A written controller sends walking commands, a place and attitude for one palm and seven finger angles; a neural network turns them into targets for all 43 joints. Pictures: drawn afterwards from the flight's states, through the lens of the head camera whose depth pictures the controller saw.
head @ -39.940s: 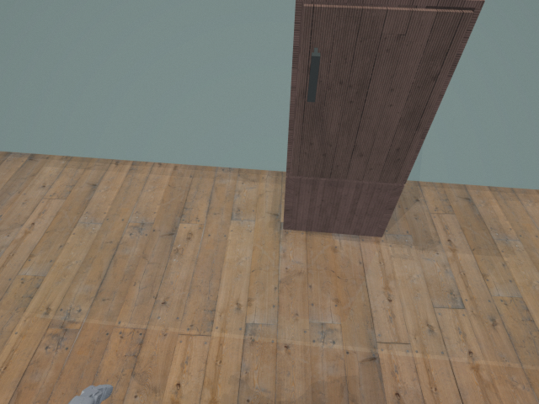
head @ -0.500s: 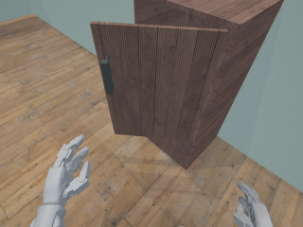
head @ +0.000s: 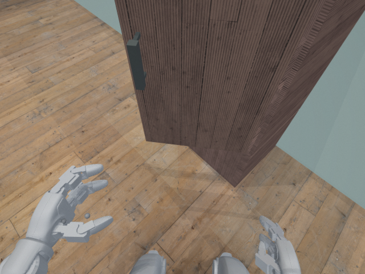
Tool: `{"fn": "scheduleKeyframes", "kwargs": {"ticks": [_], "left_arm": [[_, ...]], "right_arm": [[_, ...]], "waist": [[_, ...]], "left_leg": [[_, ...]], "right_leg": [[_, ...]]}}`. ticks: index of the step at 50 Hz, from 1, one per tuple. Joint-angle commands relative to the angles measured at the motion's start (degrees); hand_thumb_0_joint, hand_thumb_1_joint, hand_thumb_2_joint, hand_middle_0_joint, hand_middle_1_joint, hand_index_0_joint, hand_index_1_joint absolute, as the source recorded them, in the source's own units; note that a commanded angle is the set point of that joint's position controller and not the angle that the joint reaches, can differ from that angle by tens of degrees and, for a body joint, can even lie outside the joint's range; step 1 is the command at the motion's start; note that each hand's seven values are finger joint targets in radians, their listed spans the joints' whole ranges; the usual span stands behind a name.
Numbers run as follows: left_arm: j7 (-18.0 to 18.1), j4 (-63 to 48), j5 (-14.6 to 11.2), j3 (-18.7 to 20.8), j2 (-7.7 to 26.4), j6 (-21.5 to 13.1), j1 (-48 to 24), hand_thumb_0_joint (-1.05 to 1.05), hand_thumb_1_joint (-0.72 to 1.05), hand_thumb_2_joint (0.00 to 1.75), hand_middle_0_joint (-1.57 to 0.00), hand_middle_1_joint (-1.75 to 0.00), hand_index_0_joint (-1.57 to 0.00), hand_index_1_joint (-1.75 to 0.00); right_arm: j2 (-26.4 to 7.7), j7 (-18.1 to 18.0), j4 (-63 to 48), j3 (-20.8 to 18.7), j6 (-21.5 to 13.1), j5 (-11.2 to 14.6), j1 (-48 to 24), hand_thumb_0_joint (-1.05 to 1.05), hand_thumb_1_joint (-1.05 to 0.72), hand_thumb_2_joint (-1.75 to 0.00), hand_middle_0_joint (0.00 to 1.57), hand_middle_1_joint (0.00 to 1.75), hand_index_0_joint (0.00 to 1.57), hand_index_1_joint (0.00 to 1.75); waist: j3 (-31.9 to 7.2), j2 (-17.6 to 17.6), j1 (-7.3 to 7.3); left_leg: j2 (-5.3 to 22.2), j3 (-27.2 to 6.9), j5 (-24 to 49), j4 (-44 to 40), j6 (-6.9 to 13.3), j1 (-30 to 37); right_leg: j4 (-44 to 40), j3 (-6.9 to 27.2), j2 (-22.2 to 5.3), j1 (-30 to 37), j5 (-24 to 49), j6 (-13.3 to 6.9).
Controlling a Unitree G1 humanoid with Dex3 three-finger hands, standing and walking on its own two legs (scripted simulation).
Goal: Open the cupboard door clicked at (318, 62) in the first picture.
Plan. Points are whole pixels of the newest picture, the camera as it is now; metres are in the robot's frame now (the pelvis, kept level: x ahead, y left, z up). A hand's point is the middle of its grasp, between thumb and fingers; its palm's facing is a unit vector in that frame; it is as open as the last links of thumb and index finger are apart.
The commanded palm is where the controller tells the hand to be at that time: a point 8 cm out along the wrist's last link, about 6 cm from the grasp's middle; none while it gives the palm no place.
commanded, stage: raise the hand with hooked fingers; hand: left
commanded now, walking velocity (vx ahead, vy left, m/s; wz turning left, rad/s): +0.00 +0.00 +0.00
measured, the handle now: (139, 62) +0.60 +0.15 +0.10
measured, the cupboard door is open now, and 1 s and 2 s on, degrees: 39 39 39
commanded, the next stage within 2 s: move the hooked fingers beside the handle in 1.30 s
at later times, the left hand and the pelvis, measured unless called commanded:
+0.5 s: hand (51, 179) +0.27 +0.25 +0.10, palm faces +0.00 -1.00 -0.09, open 13.6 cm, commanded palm +0.24 +0.30 +0.10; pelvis +0.01 +0.00 +0.02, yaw +1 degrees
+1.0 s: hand (52, 153) +0.31 +0.26 +0.11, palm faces -0.07 -1.00 -0.05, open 14.0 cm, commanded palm +0.28 +0.31 +0.12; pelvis +0.02 -0.01 +0.04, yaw -1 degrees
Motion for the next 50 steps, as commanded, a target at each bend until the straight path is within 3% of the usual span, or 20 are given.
{"fn": "scheduleKeyframes", "kwargs": {"ticks": [1,3,5,8,11,13,15,18,23,26,28,29,31,33,35,38,42,45,48,50], "left_arm": [[5.3,-15.2,-3.8,10.6,7.2,-7.4,1.7,0.00,-0.06,0.49,-0.27,-0.92,-0.27,-0.92],[5.8,-13.3,-2.3,8.1,6.8,-9.8,-1.2,0.00,-0.10,0.47,-0.27,-0.94,-0.27,-0.94],[4.3,-10.2,-0.9,5.4,6.2,-11.0,-3.5,0.00,-0.15,0.45,-0.27,-0.98,-0.27,-0.98],[0.5,-6.1,-0.8,4.3,7.7,-10.0,-6.4,0.00,-0.22,0.42,-0.28,-1.02,-0.28,-1.02],[-1.7,-8.2,-1.6,8.3,13.5,-8.9,-10.4,0.00,-0.29,0.39,-0.29,-1.07,-0.29,-1.07],[-1.3,-10.1,-2.9,13.3,18.1,-8.8,-11.8,0.00,-0.34,0.37,-0.29,-1.10,-0.29,-1.10],[-0.4,-10.8,-4.1,14.8,17.3,-9.1,-10.3,0.00,-0.38,0.35,-0.29,-1.12,-0.29,-1.12],[0.7,-6.4,-5.2,15.6,16.4,-8.2,-10.6,0.00,-0.45,0.32,-0.30,-1.17,-0.30,-1.17],[-2.5,4.0,-4.1,12.0,14.9,-3.2,-15.1,0.00,-0.50,0.30,-0.30,-1.20,-0.30,-1.20],[-5.2,3.9,-3.9,12.6,17.6,-1.7,-21.5,0.00,-0.50,0.30,-0.30,-1.20,-0.30,-1.20],[-6.1,3.3,-4.5,14.8,20.7,-2.4,-26.3,0.00,-0.50,0.30,-0.30,-1.20,-0.30,-1.20],[-6.5,2.5,-4.9,16.1,22.0,-3.3,-28.5,0.00,-0.50,0.30,-0.30,-1.20,-0.30,-1.20],[-6.7,4.0,-5.5,17.4,22.6,-4.9,-30.3,0.00,-0.50,0.30,-0.30,-1.20,-0.30,-1.20],[-6.7,5.6,-5.7,19.4,24.9,-5.8,-32.1,0.00,-0.50,0.30,-0.30,-1.20,-0.30,-1.20],[-7.5,10.3,-5.7,18.6,23.7,-5.1,-32.2,0.00,-0.50,0.30,-0.30,-1.20,-0.30,-1.20],[-9.0,14.8,-5.0,18.5,24.7,-2.8,-32.9,0.00,-0.50,0.30,-0.30,-1.20,-0.30,-1.20],[-10.6,15.4,-4.7,16.9,23.5,-0.6,-32.7,0.00,-0.50,0.30,-0.30,-1.20,-0.30,-1.20],[-10.5,14.5,-5.5,17.9,23.7,-1.7,-31.2,0.00,-0.50,0.30,-0.30,-1.20,-0.30,-1.20],[-9.0,14.0,-5.8,20.6,26.1,-3.7,-32.2,0.00,-0.50,0.30,-0.30,-1.20,-0.30,-1.20],[-8.6,14.3,-5.9,19.8,24.4,-4.6,-33.3,0.00,-0.50,0.30,-0.30,-1.20,-0.30,-1.20]], "right_arm": [[-9.7,-1.5,-10.1,-5.4,-4.2,0.2,-3.8,0.00,-0.90,-0.90,0.20,0.30,0.20,0.30],[-10.6,-1.2,-9.3,-5.2,-4.5,-0.1,-2.8,0.00,-0.90,-0.90,0.20,0.30,0.20,0.30],[-11.7,-1.1,-8.3,-5.3,-4.9,0.1,-1.1,0.00,-0.90,-0.90,0.20,0.30,0.20,0.30],[-13.4,-1.5,-8.5,-5.3,-5.4,0.7,-0.1,0.00,-0.90,-0.90,0.20,0.30,0.20,0.30],[-14.3,-2.3,-8.8,-5.3,-5.8,1.1,0.2,0.00,-0.90,-0.90,0.20,0.30,0.20,0.30],[-14.2,-2.7,-8.9,-5.1,-6.1,0.8,0.0,0.00,-0.90,-0.90,0.20,0.30,0.20,0.30],[-13.3,-2.7,-9.0,-4.9,-6.0,0.9,0.1,0.00,-0.90,-0.90,0.20,0.30,0.20,0.30],[-13.1,-2.4,-8.5,-4.6,-5.6,0.9,0.2,0.00,-0.90,-0.90,0.20,0.30,0.20,0.30],[-14.6,-2.4,-8.6,-4.3,-4.3,1.3,1.0,0.00,-0.90,-0.90,0.20,0.30,0.20,0.30],[-15.0,-2.9,-8.9,-4.3,-4.2,1.4,0.9,0.00,-0.90,-0.90,0.20,0.30,0.20,0.30],[-15.2,-3.3,-8.5,-4.1,-4.4,1.1,0.9,0.00,-0.90,-0.90,0.20,0.30,0.20,0.30],[-14.9,-3.4,-8.3,-3.9,-4.3,1.0,1.0,0.00,-0.90,-0.90,0.20,0.30,0.20,0.30],[-14.6,-3.7,-7.9,-3.8,-4.4,1.0,1.0,0.00,-0.90,-0.90,0.20,0.30,0.20,0.30],[-14.7,-3.9,-7.0,-3.6,-4.5,0.8,0.9,0.00,-0.90,-0.90,0.20,0.30,0.20,0.30],[-14.5,-3.9,-6.6,-3.4,-4.0,1.1,1.1,0.00,-0.90,-0.90,0.20,0.30,0.20,0.30],[-15.0,-4.0,-6.7,-3.4,-3.7,1.2,1.3,0.00,-0.90,-0.90,0.20,0.30,0.20,0.30],[-15.0,-3.7,-7.6,-3.8,-3.6,1.4,1.6,0.00,-0.90,-0.90,0.20,0.30,0.20,0.30],[-15.2,-3.1,-8.1,-4.1,-3.6,1.2,2.2,0.00,-0.90,-0.90,0.20,0.30,0.20,0.30],[-15.3,-2.9,-7.9,-4.1,-3.7,0.7,2.2,0.00,-0.90,-0.90,0.20,0.30,0.20,0.30],[-15.1,-2.9,-7.8,-4.2,-3.4,1.0,2.5,0.00,-0.90,-0.90,0.20,0.30,0.20,0.30]], "waist": [[-15.1,-1.4,2.85],[-10.8,0.0,1.28],[-9.5,1.0,-0.91],[-8.3,-0.2,-1.95],[-12.7,2.2,-0.87],[-15.2,4.9,1.10],[-16.4,4.6,1.75],[-12.7,5.3,1.76],[-7.1,2.0,-0.32],[-10.3,1.3,-0.73],[-11.2,1.4,-0.66],[-14.0,1.1,-0.53],[-13.6,0.1,-0.39],[-13.1,2.3,0.21],[-11.5,2.5,-0.14],[-10.9,3.0,0.43],[-12.4,3.1,0.51],[-13.7,-0.1,0.84],[-12.5,-0.6,1.24],[-12.6,0.2,0.66]], "left_leg": [[-1.9,-2.6,18.7,-13.0,-0.7,8.8],[-1.7,-2.9,16.6,-12.8,-0.7,7.9],[-1.6,-2.8,12.9,-12.9,-0.7,8.4],[-1.8,-2.8,10.2,-13.4,-0.1,7.7],[-1.7,-2.9,11.2,-14.8,0.1,10.8],[-1.8,-3.0,15.3,-15.2,0.0,12.9],[-1.5,-2.9,19.2,-16.0,-0.3,15.1],[-1.6,-2.4,19.6,-16.5,-0.6,14.4],[-1.8,-1.8,16.9,-17.4,-0.4,12.5],[-1.9,-1.3,16.6,-17.6,0.1,14.0],[-2.0,-1.4,17.7,-17.2,0.2,15.0],[-2.0,-1.4,18.9,-17.5,0.3,16.0],[-1.8,-1.4,18.7,-17.8,0.2,16.1],[-1.9,-1.4,19.3,-17.7,0.0,16.4],[-1.9,-1.1,17.9,-18.7,-0.1,16.4],[-1.9,-0.9,18.2,-19.4,0.0,16.1],[-2.0,-0.7,20.5,-20.4,0.1,17.9],[-2.0,-0.7,22.2,-20.5,0.2,18.1],[-2.0,-0.5,21.7,-20.4,0.0,17.3],[-2.0,-0.4,20.1,-21.1,-0.1,17.7]], "right_leg": [[-8.1,-0.5,2.9,12.9,11.5,-1.0],[-7.9,-0.6,3.2,9.5,8.9,-1.4],[-8.9,-0.4,2.9,6.6,5.4,-1.1],[-10.8,0.6,2.9,7.0,3.6,-1.2],[-11.8,1.1,2.5,10.4,4.3,-1.2],[-11.2,0.9,2.8,13.6,7.7,-1.8],[-11.2,0.3,2.8,15.3,11.3,-1.6],[-12.1,0.1,3.3,15.7,12.7,-1.7],[-14.7,0.6,3.0,15.0,12.6,-1.3],[-16.2,1.7,2.7,16.4,12.9,-0.9],[-16.5,2.4,3.0,18.0,13.8,-1.2],[-16.7,2.7,3.0,19.6,14.8,-1.1],[-16.9,2.7,3.1,19.8,14.4,-1.0],[-16.9,3.0,3.1,20.3,14.6,-1.5],[-17.7,2.9,3.0,19.5,13.4,-1.3],[-18.4,3.3,2.7,20.2,13.7,-1.5],[-18.6,2.6,2.5,20.7,16.9,-1.2],[-18.4,2.6,2.9,21.9,18.6,-1.1],[-18.3,2.8,3.1,21.9,17.8,-1.4],[-18.4,2.5,3.1,21.0,16.2,-1.1]]}}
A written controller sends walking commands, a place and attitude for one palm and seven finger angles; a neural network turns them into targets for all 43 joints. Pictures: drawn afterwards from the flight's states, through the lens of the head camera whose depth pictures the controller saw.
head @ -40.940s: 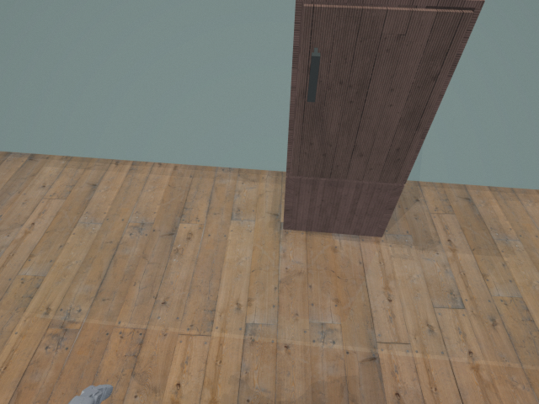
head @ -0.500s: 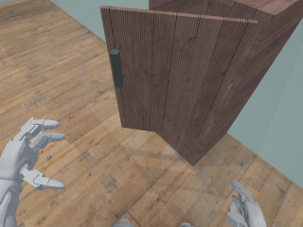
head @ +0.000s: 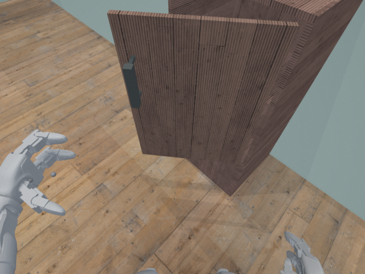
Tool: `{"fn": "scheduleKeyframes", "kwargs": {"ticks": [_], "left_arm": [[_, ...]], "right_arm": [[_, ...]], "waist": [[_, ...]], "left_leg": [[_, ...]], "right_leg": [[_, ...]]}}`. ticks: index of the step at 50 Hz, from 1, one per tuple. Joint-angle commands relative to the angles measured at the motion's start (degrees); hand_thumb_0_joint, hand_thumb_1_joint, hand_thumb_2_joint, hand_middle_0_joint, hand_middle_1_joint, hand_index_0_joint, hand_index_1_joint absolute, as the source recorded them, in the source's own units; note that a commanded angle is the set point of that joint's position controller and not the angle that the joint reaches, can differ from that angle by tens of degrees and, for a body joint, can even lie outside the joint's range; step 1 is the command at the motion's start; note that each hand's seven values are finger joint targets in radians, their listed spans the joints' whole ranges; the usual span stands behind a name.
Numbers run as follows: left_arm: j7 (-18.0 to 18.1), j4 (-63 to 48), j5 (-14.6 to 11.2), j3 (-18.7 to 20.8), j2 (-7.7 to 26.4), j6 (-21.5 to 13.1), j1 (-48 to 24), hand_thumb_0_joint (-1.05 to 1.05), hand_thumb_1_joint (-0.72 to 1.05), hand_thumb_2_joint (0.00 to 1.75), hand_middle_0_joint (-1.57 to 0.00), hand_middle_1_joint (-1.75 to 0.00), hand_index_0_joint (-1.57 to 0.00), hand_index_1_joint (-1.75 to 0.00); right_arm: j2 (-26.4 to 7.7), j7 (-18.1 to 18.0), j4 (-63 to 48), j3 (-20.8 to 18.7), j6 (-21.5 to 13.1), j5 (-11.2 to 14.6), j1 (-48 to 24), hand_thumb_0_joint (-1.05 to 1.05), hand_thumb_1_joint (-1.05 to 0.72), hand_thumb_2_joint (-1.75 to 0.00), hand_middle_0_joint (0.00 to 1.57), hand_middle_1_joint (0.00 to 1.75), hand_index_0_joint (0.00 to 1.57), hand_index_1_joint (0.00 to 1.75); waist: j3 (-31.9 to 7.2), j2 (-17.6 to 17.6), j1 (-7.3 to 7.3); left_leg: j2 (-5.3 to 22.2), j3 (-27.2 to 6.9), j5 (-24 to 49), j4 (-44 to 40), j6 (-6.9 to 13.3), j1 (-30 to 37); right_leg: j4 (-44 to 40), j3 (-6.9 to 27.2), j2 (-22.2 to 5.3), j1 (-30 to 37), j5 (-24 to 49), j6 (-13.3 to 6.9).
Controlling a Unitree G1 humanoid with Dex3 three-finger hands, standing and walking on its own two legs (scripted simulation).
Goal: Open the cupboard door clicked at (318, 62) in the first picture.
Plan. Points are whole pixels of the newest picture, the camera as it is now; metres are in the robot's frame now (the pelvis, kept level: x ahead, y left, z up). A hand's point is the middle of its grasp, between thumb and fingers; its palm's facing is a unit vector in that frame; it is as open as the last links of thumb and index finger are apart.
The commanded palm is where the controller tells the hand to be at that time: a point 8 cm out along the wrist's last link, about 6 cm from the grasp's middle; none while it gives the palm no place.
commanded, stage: raise the hand with hooked fingers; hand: left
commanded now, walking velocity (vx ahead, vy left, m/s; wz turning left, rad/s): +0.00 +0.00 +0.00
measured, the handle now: (134, 82) +0.58 +0.16 +0.07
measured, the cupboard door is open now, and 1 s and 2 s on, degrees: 39 39 39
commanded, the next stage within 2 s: move the hooked fingers beside the handle in 0.30 s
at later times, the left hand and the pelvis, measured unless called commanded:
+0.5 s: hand (49, 174) +0.29 +0.28 +0.08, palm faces -0.03 -1.00 -0.03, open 14.0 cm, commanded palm +0.27 +0.32 +0.08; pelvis +0.00 +0.00 +0.00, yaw +1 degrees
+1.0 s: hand (72, 138) +0.38 +0.27 +0.07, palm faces -0.06 -1.00 -0.03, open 14.0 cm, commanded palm +0.36 +0.31 +0.08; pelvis +0.00 +0.00 -0.01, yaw -1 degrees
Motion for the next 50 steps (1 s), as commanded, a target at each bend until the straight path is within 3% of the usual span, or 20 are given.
{"fn": "scheduleKeyframes", "kwargs": {"ticks": [1,7,9,13,20,24,27,29,32,34,37,38,39,42,43,47,48,49,50], "left_arm": [[1.4,-10.9,-2.1,7.1,15.4,-5.5,-11.2,0.00,-0.50,0.30,-0.30,-1.20,-0.30,-1.20],[1.0,-13.6,-1.0,5.6,15.2,-5.8,-11.7,0.00,-0.50,0.30,-0.30,-1.20,-0.30,-1.20],[0.6,-12.5,-1.2,5.7,15.2,-5.5,-11.5,0.00,-0.50,0.30,-0.30,-1.20,-0.30,-1.20],[0.7,-11.3,-1.6,6.6,16.1,-5.2,-12.3,0.00,-0.50,0.30,-0.30,-1.20,-0.30,-1.20],[0.0,-8.4,-1.5,4.5,13.7,-4.3,-12.4,0.00,-0.50,0.30,-0.30,-1.20,-0.30,-1.20],[0.4,-8.6,-0.4,0.3,12.1,-5.0,-24.1,0.00,-0.50,0.30,-0.30,-1.20,-0.30,-1.20],[1.3,-5.1,0.5,1.4,14.4,-5.7,-29.0,0.00,-0.50,0.30,-0.30,-1.20,-0.30,-1.20],[1.7,-3.0,1.3,3.9,17.6,-6.1,-30.1,0.00,-0.50,0.30,-0.30,-1.20,-0.30,-1.20],[2.0,-1.0,2.3,3.0,17.1,-6.2,-31.1,0.00,-0.50,0.30,-0.30,-1.20,-0.30,-1.20],[2.0,0.7,2.3,3.9,18.0,-6.0,-31.0,0.00,-0.50,0.30,-0.30,-1.20,-0.30,-1.20],[1.9,5.0,2.5,4.0,18.4,-5.4,-32.8,0.00,-0.50,0.30,-0.30,-1.20,-0.30,-1.20],[1.6,6.9,2.2,4.5,18.8,-5.1,-32.4,0.00,-0.50,0.30,-0.30,-1.20,-0.30,-1.20],[1.4,7.8,2.5,4.5,19.3,-5.1,-34.2,0.00,-0.50,0.30,-0.30,-1.20,-0.30,-1.20],[1.3,10.0,3.1,5.1,20.8,-5.8,-36.6,0.00,-0.50,0.30,-0.30,-1.20,-0.30,-1.20],[1.1,10.0,3.0,5.0,20.9,-6.4,-37.6,0.00,-0.50,0.30,-0.30,-1.20,-0.30,-1.20],[0.7,9.4,3.5,4.6,21.0,-8.7,-40.2,0.00,-0.50,0.30,-0.30,-1.20,-0.30,-1.20],[0.5,8.9,3.3,3.8,20.7,-9.1,-42.7,0.00,-0.50,0.30,-0.30,-1.20,-0.30,-1.20],[0.6,10.3,3.6,5.2,22.4,-9.1,-43.3,0.00,-0.50,0.30,-0.30,-1.20,-0.30,-1.20],[0.5,11.4,3.7,3.5,20.6,-8.9,-44.0,0.00,-0.50,0.30,-0.30,-1.20,-0.30,-1.20]], "right_arm": [[-7.5,-0.8,-8.3,-3.4,-2.9,0.3,-1.7,0.00,-0.90,-0.90,0.20,0.30,0.20,0.30],[-7.1,-0.9,-8.1,-3.4,-3.1,0.2,-1.6,0.00,-0.90,-0.90,0.20,0.30,0.20,0.30],[-7.3,-1.0,-7.8,-3.3,-2.9,0.2,-1.3,0.00,-0.90,-0.90,0.20,0.30,0.20,0.30],[-7.5,-1.1,-7.6,-3.1,-2.9,0.2,-1.9,0.00,-0.90,-0.90,0.20,0.30,0.20,0.30],[-7.4,-1.1,-8.1,-3.0,-2.4,0.4,-2.2,0.00,-0.90,-0.90,0.20,0.30,0.20,0.30],[-7.5,-1.8,-7.0,-2.7,-2.2,0.4,-1.7,0.00,-0.90,-0.90,0.20,0.30,0.20,0.30],[-7.8,-2.5,-5.7,-2.8,-2.0,0.3,-0.8,0.00,-0.90,-0.90,0.20,0.30,0.20,0.30],[-7.9,-2.3,-5.4,-2.6,-1.6,0.0,-0.3,0.00,-0.90,-0.90,0.20,0.30,0.20,0.30],[-7.6,-2.0,-5.3,-2.6,-1.1,0.1,-0.4,0.00,-0.90,-0.90,0.20,0.30,0.20,0.30],[-7.6,-1.6,-5.5,-2.6,-0.6,-0.1,0.2,0.00,-0.90,-0.90,0.20,0.30,0.20,0.30],[-8.0,-1.4,-5.3,-2.7,0.3,0.1,0.8,0.00,-0.90,-0.90,0.20,0.30,0.20,0.30],[-8.2,-1.2,-5.5,-2.6,0.6,-0.1,1.3,0.00,-0.90,-0.90,0.20,0.30,0.20,0.30],[-8.4,-1.1,-5.3,-2.7,0.9,0.0,1.8,0.00,-0.90,-0.90,0.20,0.30,0.20,0.30],[-8.7,-0.9,-5.0,-3.1,1.8,-0.1,2.7,0.00,-0.90,-0.90,0.20,0.30,0.20,0.30],[-8.8,-0.8,-5.0,-3.1,2.0,-0.2,3.3,0.00,-0.90,-0.90,0.20,0.30,0.20,0.30],[-8.6,-0.5,-4.6,-3.6,2.8,-0.2,4.4,0.00,-0.90,-0.90,0.20,0.30,0.20,0.30],[-8.6,-0.6,-4.4,-3.6,3.0,-0.3,4.8,0.00,-0.90,-0.90,0.20,0.30,0.20,0.30],[-8.8,-0.5,-3.9,-3.7,3.3,-0.3,5.4,0.00,-0.90,-0.90,0.20,0.30,0.20,0.30],[-8.7,-0.5,-3.7,-3.7,3.6,-0.2,5.4,0.00,-0.90,-0.90,0.20,0.30,0.20,0.30]], "waist": [[-14.0,1.7,1.14],[-16.4,6.1,0.91],[-16.1,3.4,0.67],[-13.7,4.3,0.95],[-12.7,2.6,0.51],[-12.4,3.0,-1.60],[-12.9,2.2,-2.18],[-15.3,1.7,-1.27],[-17.1,5.1,-0.80],[-18.2,5.5,-0.26],[-16.6,2.9,-0.97],[-16.2,2.1,-0.41],[-16.5,1.4,-1.14],[-17.4,2.0,-1.39],[-18.3,0.6,-1.46],[-21.7,4.7,-1.62],[-22.3,4.4,-2.21],[-22.8,3.9,-2.08],[-21.6,3.8,-2.79]], "left_leg": [[-2.2,-1.6,15.2,-7.6,0.4,5.3],[-2.0,-1.6,17.7,-7.6,0.5,8.2],[-1.9,-1.7,18.2,-7.4,0.6,7.5],[-2.0,-2.1,16.8,-7.8,0.3,7.1],[-2.1,-2.0,14.3,-8.2,0.3,6.2],[-1.9,-2.7,11.2,-8.2,0.3,7.1],[-1.9,-2.9,9.2,-7.9,0.4,6.5],[-1.9,-2.8,11.0,-7.5,0.3,6.0],[-2.0,-2.5,13.2,-7.4,0.1,6.5],[-2.0,-2.4,14.5,-7.2,0.1,6.3],[-1.8,-2.0,14.2,-7.0,0.2,3.9],[-1.9,-2.0,14.4,-6.8,0.2,2.9],[-1.8,-1.8,14.3,-6.7,0.3,2.7],[-1.9,-1.3,13.7,-6.0,0.5,1.4],[-1.8,-1.3,15.0,-5.5,0.6,1.3],[-1.8,-1.2,17.6,-5.0,0.6,3.6],[-1.7,-1.3,18.6,-4.5,0.7,4.1],[-1.6,-1.6,18.5,-4.6,0.7,4.0],[-1.6,-1.6,17.7,-4.6,0.8,3.7]], "right_leg": [[-5.3,1.5,2.1,8.8,11.3,-0.9],[-5.2,1.6,1.9,9.1,13.8,-1.1],[-5.3,1.5,2.2,10.0,14.8,-1.0],[-5.3,1.1,2.2,8.7,13.0,-1.4],[-5.8,1.0,2.2,7.5,11.0,-1.1],[-5.8,1.0,2.4,4.5,7.6,-1.1],[-6.0,1.4,2.0,3.7,5.3,-1.0],[-5.5,1.8,2.0,6.0,6.9,-1.2],[-4.7,1.7,1.6,6.3,9.3,-1.3],[-4.4,1.8,1.9,7.5,10.8,-1.4],[-4.4,1.8,1.8,7.0,11.5,-1.0],[-4.2,1.9,2.0,7.7,11.9,-1.4],[-4.3,2.1,2.0,7.3,12.2,-1.1],[-4.2,2.8,1.8,7.1,12.1,-0.9],[-3.7,2.9,2.0,8.2,13.7,-1.0],[-2.9,2.9,2.2,7.3,15.9,-1.1],[-2.5,2.8,2.4,7.2,16.8,-1.2],[-2.6,2.7,2.5,7.1,16.5,-1.1],[-2.8,2.6,2.5,6.0,15.9,-1.0]]}}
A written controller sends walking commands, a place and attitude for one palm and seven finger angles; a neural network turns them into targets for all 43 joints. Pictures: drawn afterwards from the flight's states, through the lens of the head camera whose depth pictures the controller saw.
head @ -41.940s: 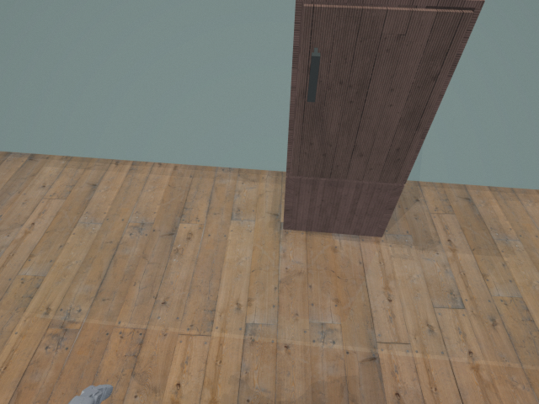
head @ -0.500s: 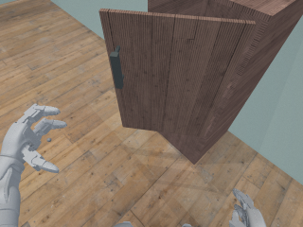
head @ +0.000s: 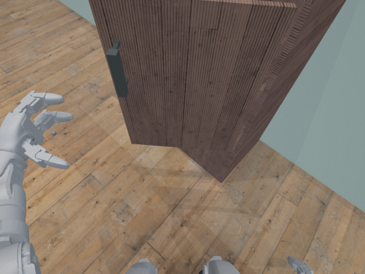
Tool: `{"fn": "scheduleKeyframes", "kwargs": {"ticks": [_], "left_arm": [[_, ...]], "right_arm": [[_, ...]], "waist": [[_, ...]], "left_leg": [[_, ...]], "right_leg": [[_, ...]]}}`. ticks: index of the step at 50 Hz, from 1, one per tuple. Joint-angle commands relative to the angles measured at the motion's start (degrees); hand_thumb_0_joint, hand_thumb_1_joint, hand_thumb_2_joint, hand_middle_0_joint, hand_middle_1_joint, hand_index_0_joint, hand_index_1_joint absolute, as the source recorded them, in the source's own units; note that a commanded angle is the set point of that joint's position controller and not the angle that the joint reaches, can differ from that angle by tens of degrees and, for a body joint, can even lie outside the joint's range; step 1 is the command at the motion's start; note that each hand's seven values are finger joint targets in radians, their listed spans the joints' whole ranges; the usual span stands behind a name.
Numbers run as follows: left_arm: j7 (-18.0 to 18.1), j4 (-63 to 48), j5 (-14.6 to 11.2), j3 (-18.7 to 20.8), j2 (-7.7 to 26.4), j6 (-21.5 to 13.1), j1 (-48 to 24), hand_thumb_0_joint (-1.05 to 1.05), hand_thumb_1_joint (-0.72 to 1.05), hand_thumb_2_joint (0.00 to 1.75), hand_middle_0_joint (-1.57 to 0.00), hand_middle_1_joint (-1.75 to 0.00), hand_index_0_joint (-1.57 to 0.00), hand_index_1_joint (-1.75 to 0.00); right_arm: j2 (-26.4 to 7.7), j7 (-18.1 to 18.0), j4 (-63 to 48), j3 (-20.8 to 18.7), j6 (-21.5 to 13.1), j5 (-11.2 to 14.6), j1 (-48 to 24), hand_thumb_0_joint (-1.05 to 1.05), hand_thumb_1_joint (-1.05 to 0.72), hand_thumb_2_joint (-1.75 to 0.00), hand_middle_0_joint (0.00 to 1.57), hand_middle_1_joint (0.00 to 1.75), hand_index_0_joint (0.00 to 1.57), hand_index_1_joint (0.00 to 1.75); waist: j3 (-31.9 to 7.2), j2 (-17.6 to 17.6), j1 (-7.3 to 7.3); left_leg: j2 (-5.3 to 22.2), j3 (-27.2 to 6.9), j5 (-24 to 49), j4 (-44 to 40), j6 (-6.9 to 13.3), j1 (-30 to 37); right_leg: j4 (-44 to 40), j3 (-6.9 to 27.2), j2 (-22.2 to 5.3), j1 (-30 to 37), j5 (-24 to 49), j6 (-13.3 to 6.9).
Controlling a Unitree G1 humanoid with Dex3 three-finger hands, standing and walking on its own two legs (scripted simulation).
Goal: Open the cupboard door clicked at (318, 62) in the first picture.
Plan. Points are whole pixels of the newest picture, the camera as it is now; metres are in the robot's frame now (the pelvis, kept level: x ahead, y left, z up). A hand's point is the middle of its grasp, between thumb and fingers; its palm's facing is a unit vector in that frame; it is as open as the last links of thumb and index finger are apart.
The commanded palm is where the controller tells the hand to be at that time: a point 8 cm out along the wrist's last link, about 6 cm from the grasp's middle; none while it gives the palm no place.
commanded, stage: move the hooked fingers beside the handle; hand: left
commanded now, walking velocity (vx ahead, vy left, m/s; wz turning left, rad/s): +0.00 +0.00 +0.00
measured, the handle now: (120, 69) +0.58 +0.17 +0.07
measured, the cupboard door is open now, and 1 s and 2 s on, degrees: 39 39 39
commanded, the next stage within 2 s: slide the fingers in behind the handle in 1.80 s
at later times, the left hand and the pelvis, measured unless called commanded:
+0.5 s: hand (72, 106) +0.45 +0.25 +0.08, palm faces -0.09 -1.00 -0.01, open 14.0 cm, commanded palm +0.44 +0.30 +0.08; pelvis +0.00 +0.01 -0.01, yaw +0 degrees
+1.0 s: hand (86, 79) +0.53 +0.24 +0.08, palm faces -0.06 -1.00 -0.02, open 14.0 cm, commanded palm +0.52 +0.29 +0.07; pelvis +0.00 +0.01 -0.02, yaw -2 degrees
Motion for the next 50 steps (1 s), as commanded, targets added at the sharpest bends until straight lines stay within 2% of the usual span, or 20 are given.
{"fn": "scheduleKeyframes", "kwargs": {"ticks": [1,4,6,8,11,14,22,25,28,31,34,38,39,41,43,45,46,48,49,50], "left_arm": [[-0.2,-9.8,-1.7,3.1,16.9,-4.5,-22.3,0.00,-0.50,0.30,-0.30,-1.20,-0.30,-1.20],[-0.1,-7.8,-0.8,3.7,18.4,-4.1,-24.2,0.00,-0.50,0.30,-0.30,-1.20,-0.30,-1.20],[0.5,-5.5,-0.3,4.9,19.6,-3.9,-22.2,0.00,-0.50,0.30,-0.30,-1.20,-0.30,-1.20],[0.8,-5.0,0.0,3.1,18.5,-4.1,-25.9,0.00,-0.50,0.30,-0.30,-1.20,-0.30,-1.20],[1.4,-1.8,1.0,3.7,19.8,-4.8,-29.1,0.00,-0.50,0.30,-0.30,-1.20,-0.30,-1.20],[1.3,-0.9,1.6,4.1,21.5,-6.2,-34.0,0.00,-0.50,0.30,-0.30,-1.20,-0.30,-1.20],[1.8,3.6,3.1,-0.2,17.8,-5.8,-39.7,0.00,-0.50,0.30,-0.30,-1.20,-0.30,-1.20],[2.9,6.7,3.6,1.4,19.5,-5.2,-40.7,0.00,-0.50,0.30,-0.30,-1.20,-0.30,-1.20],[4.7,6.8,5.0,1.3,21.3,-5.7,-46.3,0.00,-0.50,0.30,-0.30,-1.20,-0.30,-1.20],[6.0,5.9,6.5,3.8,24.9,-7.1,-46.4,0.00,-0.50,0.30,-0.30,-1.20,-0.30,-1.20],[6.1,6.1,6.7,2.1,22.9,-7.8,-49.0,0.00,-0.50,0.30,-0.30,-1.20,-0.30,-1.20],[5.9,12.9,7.0,1.7,23.7,-5.5,-51.0,0.00,-0.50,0.30,-0.30,-1.20,-0.30,-1.20],[5.9,14.3,7.8,2.7,25.6,-4.9,-51.1,0.00,-0.50,0.30,-0.30,-1.20,-0.30,-1.20],[6.1,15.9,8.8,2.8,27.7,-4.0,-53.0,0.00,-0.50,0.30,-0.30,-1.20,-0.30,-1.20],[6.4,13.5,9.4,1.9,27.5,-5.0,-56.4,0.00,-0.50,0.30,-0.30,-1.20,-0.30,-1.20],[6.5,11.5,9.8,4.4,31.3,-6.3,-57.5,0.00,-0.50,0.30,-0.30,-1.20,-0.30,-1.20],[6.4,12.0,9.7,3.7,29.9,-6.5,-57.4,0.00,-0.50,0.30,-0.30,-1.20,-0.30,-1.20],[5.9,12.5,9.1,3.5,29.3,-6.6,-58.9,0.00,-0.50,0.30,-0.30,-1.20,-0.30,-1.20],[5.8,15.1,9.2,5.3,31.5,-5.9,-57.7,0.00,-0.50,0.30,-0.30,-1.20,-0.30,-1.20],[5.5,16.8,9.3,4.0,30.8,-4.9,-58.2,0.00,-0.50,0.30,-0.30,-1.20,-0.30,-1.20]], "right_arm": [[-8.8,-0.9,-5.9,-3.9,-1.6,0.4,2.9,0.00,-0.90,-0.90,0.20,0.30,0.20,0.30],[-8.9,-0.8,-5.6,-3.8,-0.9,0.2,3.7,0.00,-0.90,-0.90,0.20,0.30,0.20,0.30],[-9.0,-0.6,-5.8,-3.9,-0.3,0.1,3.9,0.00,-0.90,-0.90,0.20,0.30,0.20,0.30],[-8.9,-0.5,-5.8,-3.7,0.2,0.1,4.2,0.00,-0.90,-0.90,0.20,0.30,0.20,0.30],[-9.0,-0.3,-5.4,-3.8,1.1,0.1,4.8,0.00,-0.90,-0.90,0.20,0.30,0.20,0.30],[-9.2,-0.2,-4.8,-3.7,1.7,-0.2,5.6,0.00,-0.90,-0.90,0.20,0.30,0.20,0.30],[-9.3,0.2,-3.4,-3.7,3.5,-0.6,7.2,0.00,-0.90,-0.90,0.20,0.30,0.20,0.30],[-9.5,0.2,-3.1,-3.7,4.3,-0.7,8.3,0.00,-0.90,-0.90,0.20,0.30,0.20,0.30],[-9.5,0.2,-2.7,-3.4,4.8,-0.9,8.9,0.00,-0.90,-0.90,0.20,0.30,0.20,0.30],[-9.7,0.6,-2.8,-3.5,5.4,-1.2,9.9,0.00,-0.90,-0.90,0.20,0.30,0.20,0.30],[-9.5,0.9,-2.3,-3.5,6.0,-1.4,10.9,0.00,-0.90,-0.90,0.20,0.30,0.20,0.30],[-10.1,0.7,-1.8,-3.1,7.0,-1.3,11.8,0.00,-0.90,-0.90,0.20,0.30,0.20,0.30],[-10.3,0.6,-1.8,-3.0,7.3,-1.4,12.3,0.00,-0.90,-0.90,0.20,0.30,0.20,0.30],[-10.5,0.5,-1.8,-2.7,7.5,-1.4,12.9,0.00,-0.90,-0.90,0.20,0.30,0.20,0.30],[-10.3,0.5,-1.9,-2.6,7.5,-1.7,13.6,0.00,-0.90,-0.90,0.20,0.30,0.20,0.30],[-10.6,0.7,-1.8,-2.8,7.9,-2.1,14.5,0.00,-0.90,-0.90,0.20,0.30,0.20,0.30],[-10.4,0.8,-1.7,-2.9,8.0,-2.1,14.6,0.00,-0.90,-0.90,0.20,0.30,0.20,0.30],[-10.4,1.0,-1.2,-2.8,8.2,-2.3,15.5,0.00,-0.90,-0.90,0.20,0.30,0.20,0.30],[-10.7,1.0,-1.1,-2.7,8.6,-2.2,15.8,0.00,-0.90,-0.90,0.20,0.30,0.20,0.30],[-10.7,1.0,-1.1,-2.5,8.8,-2.1,15.6,0.00,-0.90,-0.90,0.20,0.30,0.20,0.30]], "waist": [[-21.7,4.1,-0.32],[-22.6,5.7,0.01],[-22.7,4.1,0.56],[-21.5,4.3,-0.51],[-20.9,3.8,-1.30],[-23.6,6.0,-1.61],[-24.2,6.9,-3.43],[-25.0,4.9,-3.45],[-23.6,6.1,-4.48],[-29.1,8.5,-3.72],[-30.4,10.0,-4.85],[-24.7,5.8,-6.73],[-25.2,6.0,-6.38],[-23.9,5.5,-7.27],[-26.0,8.7,-7.85],[-30.9,10.6,-7.28],[-32.0,11.1,-7.56],[-32.6,11.7,-8.54],[-31.7,10.1,-8.16],[-29.6,9.0,-9.01]], "left_leg": [[-1.9,-1.7,17.0,-6.3,0.8,8.8],[-1.9,-1.8,18.6,-6.3,0.8,8.9],[-1.9,-1.7,18.8,-6.2,0.8,7.7],[-1.8,-1.6,18.9,-5.7,1.0,7.1],[-1.6,-1.5,16.9,-5.4,1.0,6.3],[-1.6,-1.7,18.1,-4.7,1.0,7.3],[-1.0,-3.1,20.1,-3.6,0.7,9.6],[-1.0,-3.1,20.1,-3.3,0.8,8.2],[-1.1,-3.3,18.8,-2.8,1.0,6.5],[-1.0,-3.4,21.8,-2.1,0.7,8.8],[-0.5,-3.9,23.9,-1.5,0.5,11.4],[-0.7,-3.5,19.5,-1.7,1.2,5.4],[-0.7,-3.3,18.8,-1.7,1.2,4.4],[-0.8,-3.2,16.8,-1.3,1.5,1.7],[-0.8,-3.4,19.1,-0.6,1.5,3.8],[-0.5,-3.8,22.7,0.2,1.2,6.5],[-0.5,-3.8,23.8,0.7,1.1,7.5],[-0.3,-4.0,26.0,1.4,1.1,8.5],[-0.1,-3.8,24.9,1.4,1.1,7.0],[-0.3,-3.6,23.1,1.4,1.4,4.6]], "right_leg": [[-4.5,2.3,2.1,11.3,15.1,-0.7],[-4.1,2.3,2.0,11.7,16.4,-0.9],[-4.0,2.3,1.9,12.4,16.9,-0.9],[-3.7,2.4,2.1,11.3,17.4,-0.9],[-3.8,2.4,2.2,9.7,15.5,-0.6],[-3.0,2.7,2.4,9.9,16.3,-0.8],[-2.2,1.4,2.4,3.9,14.8,-0.8],[-2.0,1.4,2.5,4.3,15.1,-0.6],[-1.6,1.7,2.5,3.0,13.8,-0.7],[-1.0,2.0,2.6,4.2,15.6,-0.6],[-0.8,1.7,3.0,1.9,15.7,-0.6],[-1.5,1.7,3.1,2.2,14.6,-0.4],[-1.5,1.9,3.1,2.5,14.4,-0.3],[-1.7,2.3,2.9,2.2,13.5,-0.1],[-1.1,2.2,3.0,1.0,14.4,-0.4],[-0.4,2.3,3.2,1.8,16.4,-0.4],[-0.3,2.2,3.3,1.5,17.1,-0.4],[0.0,2.0,3.5,0.5,18.5,-0.5],[-0.4,2.1,3.7,1.0,18.1,-0.3],[-0.6,2.2,3.6,1.3,17.8,0.0]]}}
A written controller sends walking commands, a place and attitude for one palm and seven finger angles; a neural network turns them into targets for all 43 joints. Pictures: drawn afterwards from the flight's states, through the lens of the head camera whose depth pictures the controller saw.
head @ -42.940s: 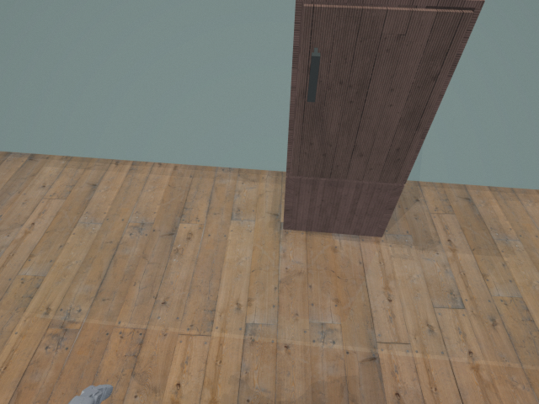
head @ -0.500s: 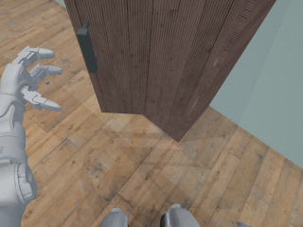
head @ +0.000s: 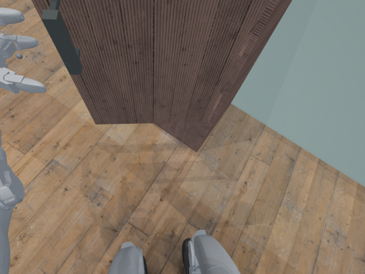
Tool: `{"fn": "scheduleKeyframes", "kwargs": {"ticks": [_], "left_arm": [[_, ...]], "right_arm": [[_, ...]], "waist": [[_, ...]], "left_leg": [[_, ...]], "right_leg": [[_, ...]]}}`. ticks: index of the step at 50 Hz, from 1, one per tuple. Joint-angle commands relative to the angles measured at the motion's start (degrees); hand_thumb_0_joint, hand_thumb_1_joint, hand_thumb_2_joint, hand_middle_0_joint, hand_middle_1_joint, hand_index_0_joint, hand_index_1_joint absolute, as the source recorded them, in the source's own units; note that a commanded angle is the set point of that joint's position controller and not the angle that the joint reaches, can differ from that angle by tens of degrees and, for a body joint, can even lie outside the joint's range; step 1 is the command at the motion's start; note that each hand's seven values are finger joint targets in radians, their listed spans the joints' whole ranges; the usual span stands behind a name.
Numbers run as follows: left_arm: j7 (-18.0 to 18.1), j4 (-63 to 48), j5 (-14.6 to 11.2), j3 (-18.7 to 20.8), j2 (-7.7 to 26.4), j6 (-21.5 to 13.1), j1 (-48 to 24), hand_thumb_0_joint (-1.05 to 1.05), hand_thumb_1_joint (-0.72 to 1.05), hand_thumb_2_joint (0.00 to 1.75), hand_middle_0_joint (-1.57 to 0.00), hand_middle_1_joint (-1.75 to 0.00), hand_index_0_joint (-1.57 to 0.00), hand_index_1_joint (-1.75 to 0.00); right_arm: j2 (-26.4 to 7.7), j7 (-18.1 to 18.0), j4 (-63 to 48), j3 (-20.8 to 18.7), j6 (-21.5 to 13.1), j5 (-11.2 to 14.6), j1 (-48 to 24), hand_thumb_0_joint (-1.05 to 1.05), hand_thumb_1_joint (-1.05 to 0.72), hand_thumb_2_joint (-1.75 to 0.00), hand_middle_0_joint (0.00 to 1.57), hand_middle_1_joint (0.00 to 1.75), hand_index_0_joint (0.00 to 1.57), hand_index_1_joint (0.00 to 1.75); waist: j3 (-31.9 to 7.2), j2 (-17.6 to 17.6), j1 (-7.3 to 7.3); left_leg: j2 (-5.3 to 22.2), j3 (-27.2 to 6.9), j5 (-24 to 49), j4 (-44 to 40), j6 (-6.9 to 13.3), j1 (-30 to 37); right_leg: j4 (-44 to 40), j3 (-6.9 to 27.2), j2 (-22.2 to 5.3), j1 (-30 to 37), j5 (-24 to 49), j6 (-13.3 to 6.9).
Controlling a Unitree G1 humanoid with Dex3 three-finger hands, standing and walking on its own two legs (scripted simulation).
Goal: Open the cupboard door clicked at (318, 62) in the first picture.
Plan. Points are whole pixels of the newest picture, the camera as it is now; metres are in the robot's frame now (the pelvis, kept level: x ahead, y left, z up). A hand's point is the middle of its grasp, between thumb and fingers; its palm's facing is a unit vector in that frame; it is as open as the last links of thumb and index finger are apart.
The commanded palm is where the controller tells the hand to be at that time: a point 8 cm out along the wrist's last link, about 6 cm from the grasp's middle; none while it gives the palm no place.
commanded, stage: move the hooked fingers beside the handle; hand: left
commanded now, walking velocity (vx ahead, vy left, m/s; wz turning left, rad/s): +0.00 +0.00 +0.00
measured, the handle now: (66, 38) +0.58 +0.18 +0.09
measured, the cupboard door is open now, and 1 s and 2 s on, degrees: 39 39 39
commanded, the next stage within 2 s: slide the fingers in behind the handle in 0.80 s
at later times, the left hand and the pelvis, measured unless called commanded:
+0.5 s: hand (13, 64) +0.51 +0.26 +0.09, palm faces -0.05 -1.00 +0.01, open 14.0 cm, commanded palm +0.50 +0.29 +0.09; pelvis +0.01 +0.01 +0.00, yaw +0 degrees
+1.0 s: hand (20, 61) +0.52 +0.25 +0.09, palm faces -0.05 -1.00 -0.01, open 14.0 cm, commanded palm +0.51 +0.28 +0.09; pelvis +0.00 +0.01 +0.00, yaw +0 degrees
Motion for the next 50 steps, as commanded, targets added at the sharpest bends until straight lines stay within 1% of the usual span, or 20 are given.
{"fn": "scheduleKeyframes", "kwargs": {"ticks": [1,4,6,8,10,14,15,17,21,23,24,30,32,34,38,41,43,46,47,50], "left_arm": [[-0.8,-8.0,-1.5,2.7,19.2,-2.0,-23.7,0.00,-0.50,0.30,-0.30,-1.20,-0.30,-1.20],[-1.6,-10.3,-0.4,3.4,20.3,-1.2,-17.8,0.00,-0.50,0.30,-0.30,-1.20,-0.30,-1.20],[-1.6,-12.7,-0.9,2.7,18.3,-1.4,-15.5,0.00,-0.50,0.30,-0.30,-1.20,-0.30,-1.20],[-1.8,-13.7,-2.5,3.1,17.4,-2.3,-16.7,0.00,-0.50,0.30,-0.30,-1.20,-0.30,-1.20],[-1.7,-16.4,-3.2,5.3,19.8,-3.2,-18.9,0.00,-0.50,0.30,-0.30,-1.20,-0.30,-1.20],[-1.4,-19.3,-3.0,4.0,18.1,-4.9,-20.7,0.00,-0.50,0.30,-0.30,-1.20,-0.30,-1.20],[-1.3,-19.9,-2.8,1.8,15.6,-5.0,-21.2,0.00,-0.50,0.30,-0.30,-1.20,-0.30,-1.20],[-1.1,-18.4,-2.8,-0.4,11.9,-4.1,-19.2,0.00,-0.50,0.30,-0.30,-1.20,-0.30,-1.20],[-1.4,-12.5,-3.5,-2.5,8.9,-1.5,-18.3,0.00,-0.50,0.30,-0.30,-1.20,-0.30,-1.20],[-1.0,-12.5,-3.5,-2.1,9.2,-1.3,-17.9,0.00,-0.50,0.30,-0.30,-1.20,-0.30,-1.20],[-0.5,-14.4,-3.1,-0.4,11.8,-1.8,-19.2,0.00,-0.50,0.30,-0.30,-1.20,-0.30,-1.20],[1.8,-15.9,-2.5,-0.6,11.7,-5.2,-23.8,0.00,-0.50,0.30,-0.30,-1.20,-0.30,-1.20],[2.1,-13.0,-2.3,0.6,13.9,-4.7,-24.4,0.00,-0.50,0.30,-0.30,-1.20,-0.30,-1.20],[1.9,-12.7,-1.1,1.6,17.2,-4.6,-25.2,0.00,-0.50,0.30,-0.30,-1.20,-0.30,-1.20],[1.2,-13.9,-0.7,-0.4,15.1,-4.4,-25.5,0.00,-0.50,0.30,-0.30,-1.20,-0.30,-1.20],[0.1,-14.4,-1.9,2.0,17.0,-4.0,-22.8,0.00,-0.50,0.30,-0.30,-1.20,-0.30,-1.20],[-0.9,-14.1,-3.1,0.4,13.8,-3.4,-22.1,0.00,-0.50,0.30,-0.30,-1.20,-0.30,-1.20],[-1.0,-11.9,-2.7,0.3,14.1,-1.8,-20.0,0.00,-0.50,0.30,-0.30,-1.20,-0.30,-1.20],[-0.8,-12.3,-2.5,-1.3,12.2,-1.5,-20.6,0.00,-0.50,0.30,-0.30,-1.20,-0.30,-1.20],[0.3,-13.9,-2.6,-1.1,11.8,-2.2,-21.2,0.00,-0.50,0.30,-0.30,-1.20,-0.30,-1.20]], "right_arm": [[-11.1,-0.9,-2.5,-3.8,0.1,0.2,11.7,0.00,-0.90,-0.90,0.20,0.30,0.20,0.30],[-11.0,-0.6,-4.0,-3.9,1.0,0.0,12.2,0.00,-0.90,-0.90,0.20,0.30,0.20,0.30],[-10.8,-0.1,-4.6,-4.2,1.5,-0.2,12.0,0.00,-0.90,-0.90,0.20,0.30,0.20,0.30],[-10.8,0.0,-4.8,-4.4,1.8,-0.1,11.9,0.00,-0.90,-0.90,0.20,0.30,0.20,0.30],[-11.1,0.0,-4.8,-4.7,2.1,0.0,11.8,0.00,-0.90,-0.90,0.20,0.30,0.20,0.30],[-10.7,0.1,-3.7,-4.8,2.1,-0.1,11.6,0.00,-0.90,-0.90,0.20,0.30,0.20,0.30],[-10.4,0.3,-3.4,-4.7,2.1,-0.1,11.2,0.00,-0.90,-0.90,0.20,0.30,0.20,0.30],[-10.2,0.5,-2.9,-4.8,2.1,-0.1,11.1,0.00,-0.90,-0.90,0.20,0.30,0.20,0.30],[-10.4,0.3,-2.7,-4.6,2.4,0.1,10.6,0.00,-0.90,-0.90,0.20,0.30,0.20,0.30],[-10.4,0.2,-3.5,-4.4,2.2,0.1,10.6,0.00,-0.90,-0.90,0.20,0.30,0.20,0.30],[-10.7,0.2,-3.4,-4.5,2.3,-0.2,10.6,0.00,-0.90,-0.90,0.20,0.30,0.20,0.30],[-10.2,0.3,-3.5,-4.2,1.8,-0.2,9.5,0.00,-0.90,-0.90,0.20,0.30,0.20,0.30],[-10.6,0.1,-3.5,-4.0,1.6,0.1,9.3,0.00,-0.90,-0.90,0.20,0.30,0.20,0.30],[-10.8,-0.4,-3.7,-3.7,1.6,0.1,9.5,0.00,-0.90,-0.90,0.20,0.30,0.20,0.30],[-10.5,-0.3,-3.7,-3.6,1.3,-0.1,10.1,0.00,-0.90,-0.90,0.20,0.30,0.20,0.30],[-10.8,-0.2,-3.6,-3.8,1.6,-0.1,10.5,0.00,-0.90,-0.90,0.20,0.30,0.20,0.30],[-10.5,-0.1,-3.8,-3.9,1.6,-0.1,10.7,0.00,-0.90,-0.90,0.20,0.30,0.20,0.30],[-10.7,-0.1,-3.6,-3.9,2.0,0.1,10.8,0.00,-0.90,-0.90,0.20,0.30,0.20,0.30],[-10.6,0.0,-3.7,-3.9,2.0,0.1,10.8,0.00,-0.90,-0.90,0.20,0.30,0.20,0.30],[-10.5,0.1,-3.5,-4.1,2.0,-0.1,11.1,0.00,-0.90,-0.90,0.20,0.30,0.20,0.30]], "waist": [[-29.0,8.7,0.31],[-32.6,12.5,2.87],[-32.3,12.1,2.99],[-30.5,8.4,1.81],[-32.3,9.5,2.26],[-33.3,13.9,2.02],[-32.2,16.0,1.64],[-30.3,15.3,1.30],[-24.9,10.5,0.31],[-25.0,11.0,0.77],[-27.1,11.8,1.13],[-28.1,11.3,0.44],[-26.2,8.1,-0.18],[-28.4,10.2,0.28],[-31.0,13.8,0.34],[-34.3,12.0,1.09],[-33.1,11.5,0.83],[-29.0,9.8,1.00],[-27.9,9.1,0.29],[-28.1,10.8,0.58]], "left_leg": [[-1.7,-3.3,24.6,-5.1,0.7,17.4],[-1.6,-3.1,30.6,-5.5,0.2,20.9],[-1.2,-3.1,32.4,-5.3,0.1,22.4],[-1.2,-3.1,30.7,-5.3,0.6,20.8],[-1.3,-3.2,30.0,-5.7,0.4,21.7],[-1.0,-3.9,33.2,-5.4,-0.1,27.1],[-0.8,-4.3,34.2,-5.4,-0.4,28.9],[-0.5,-4.6,35.0,-5.5,-0.6,29.9],[-0.7,-4.7,30.8,-6.1,-0.3,25.6],[-1.0,-4.5,31.0,-6.1,-0.2,25.1],[-0.8,-4.7,32.2,-5.9,-0.4,26.1],[-1.0,-5.1,29.0,-5.2,-0.6,25.4],[-1.3,-4.5,23.9,-5.2,0.1,21.0],[-1.6,-4.4,23.8,-5.3,0.1,20.6],[-1.4,-5.1,27.8,-4.7,-0.4,24.4],[-1.1,-4.7,30.3,-4.3,-0.3,24.6],[-1.3,-4.4,30.0,-4.4,0.0,23.8],[-1.3,-4.0,26.1,-5.3,0.2,20.7],[-1.4,-4.0,25.3,-5.5,0.4,20.5],[-1.4,-4.1,25.8,-5.8,0.2,21.9]], "right_leg": [[-4.1,2.0,2.4,15.1,17.9,-0.8],[-3.3,1.6,2.4,16.2,21.5,-1.2],[-3.6,1.2,2.6,15.0,21.8,-1.1],[-3.7,1.0,3.1,15.4,22.0,-1.2],[-4.0,1.3,3.2,16.6,21.6,-1.1],[-4.0,1.0,3.3,13.4,20.4,-1.3],[-4.3,0.7,3.3,11.1,19.1,-1.3],[-4.8,0.2,3.3,9.5,18.1,-1.3],[-5.1,-0.2,3.2,8.6,16.4,-1.2],[-4.5,-0.3,3.1,9.1,16.9,-1.5],[-4.3,-0.1,2.9,9.3,17.3,-1.4],[-3.6,0.3,3.0,8.9,15.3,-1.4],[-3.9,0.7,2.8,10.5,14.0,-1.1],[-3.4,1.1,2.6,11.8,14.5,-1.2],[-2.8,0.5,2.7,9.8,15.4,-1.5],[-2.9,0.8,2.9,12.6,18.5,-1.3],[-3.1,0.7,3.1,13.2,19.3,-1.4],[-4.0,0.5,3.0,12.6,17.0,-1.1],[-4.2,0.5,3.1,11.9,16.4,-1.0],[-4.4,0.4,3.2,11.2,15.9,-1.2]]}}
